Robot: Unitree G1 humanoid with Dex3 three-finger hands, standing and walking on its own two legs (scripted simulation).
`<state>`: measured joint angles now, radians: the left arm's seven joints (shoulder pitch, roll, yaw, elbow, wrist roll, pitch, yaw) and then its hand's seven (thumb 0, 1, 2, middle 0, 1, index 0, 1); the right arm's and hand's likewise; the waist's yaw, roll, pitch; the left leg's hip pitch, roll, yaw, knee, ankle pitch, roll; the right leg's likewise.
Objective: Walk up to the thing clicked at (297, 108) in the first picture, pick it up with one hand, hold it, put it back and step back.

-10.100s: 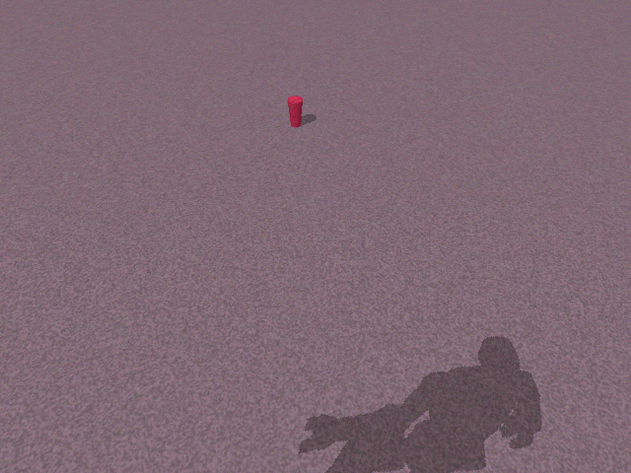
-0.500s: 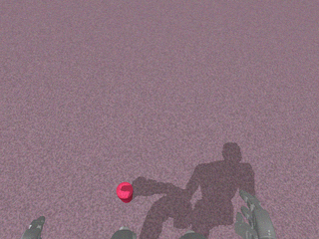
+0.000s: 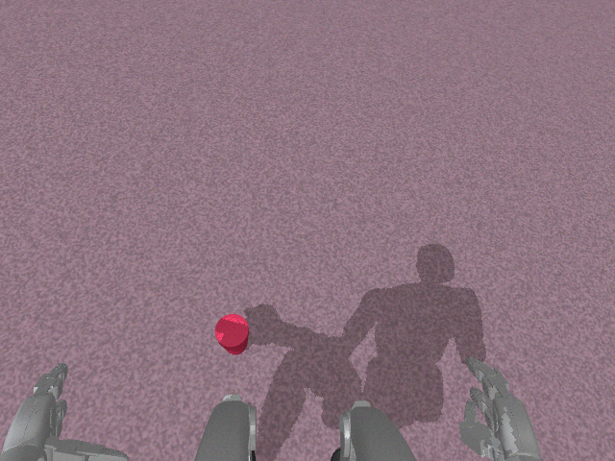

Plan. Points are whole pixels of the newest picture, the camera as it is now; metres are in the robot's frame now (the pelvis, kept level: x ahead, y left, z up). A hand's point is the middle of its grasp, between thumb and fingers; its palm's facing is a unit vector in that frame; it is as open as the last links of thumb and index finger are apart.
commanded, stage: go down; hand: left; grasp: from the side
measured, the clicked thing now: (234, 337) +0.42 +0.14 -0.58
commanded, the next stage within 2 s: approach in 1.60 s
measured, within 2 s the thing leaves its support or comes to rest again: neither
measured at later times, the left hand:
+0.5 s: hand (109, 345) +0.31 +0.31 -0.20, palm faces +0.05 -0.99 -0.16, open 17.2 cm
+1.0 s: hand (116, 326) +0.35 +0.32 -0.24, palm faces +0.00 -0.99 -0.11, open 17.3 cm
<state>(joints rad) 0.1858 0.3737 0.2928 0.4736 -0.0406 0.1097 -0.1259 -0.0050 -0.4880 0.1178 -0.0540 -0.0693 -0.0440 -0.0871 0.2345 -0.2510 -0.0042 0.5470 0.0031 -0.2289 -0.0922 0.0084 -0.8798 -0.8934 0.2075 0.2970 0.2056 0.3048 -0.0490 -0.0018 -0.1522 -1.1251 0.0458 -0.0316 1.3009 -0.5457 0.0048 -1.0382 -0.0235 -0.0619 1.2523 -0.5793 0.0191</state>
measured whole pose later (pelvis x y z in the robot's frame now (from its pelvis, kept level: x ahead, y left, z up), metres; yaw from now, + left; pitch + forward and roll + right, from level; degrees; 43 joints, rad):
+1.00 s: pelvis -0.06 -0.01 -0.22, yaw -5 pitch +33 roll -6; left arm -0.56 0.74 0.66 1.03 -0.14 -0.40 -0.64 -0.01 -0.48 0.09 -0.04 -0.07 -0.03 -0.07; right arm 0.12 -0.32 0.06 0.68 -0.03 -0.15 -0.01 0.01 -0.90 -0.90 0.21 0.30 0.21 0.30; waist -0.09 -0.02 -0.14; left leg -2.01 0.07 -0.10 2.08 -0.66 0.00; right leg -1.91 0.00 -0.08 2.04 -0.71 0.01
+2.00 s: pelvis -0.07 +0.00 -0.29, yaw -9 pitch +30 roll -9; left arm -0.69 0.89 0.69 1.21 -0.24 -0.54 -0.74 -0.01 -0.60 0.02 -0.07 -0.08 -0.06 -0.09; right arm 0.08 -0.37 0.18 0.66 -0.08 -0.18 0.01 0.00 -0.90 -0.89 0.21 0.30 0.21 0.30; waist -0.16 -0.07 -0.03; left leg -2.20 0.07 -0.16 2.33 -0.67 0.00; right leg -2.07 0.02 -0.12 2.25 -0.71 0.02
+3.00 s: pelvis -0.08 +0.01 -0.37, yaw -16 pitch +12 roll -17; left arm -0.63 0.81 0.45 1.45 -0.15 -1.07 -0.22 -0.01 -0.49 0.05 -0.05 -0.07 -0.06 -0.06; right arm -0.15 -0.39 0.51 0.57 -0.34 -0.03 0.12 0.00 -0.91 -0.90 0.21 0.30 0.21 0.30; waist -0.26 -0.27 0.28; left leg -2.23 0.05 -0.39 2.66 -0.69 -0.01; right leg -2.04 0.09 -0.27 2.44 -0.66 0.06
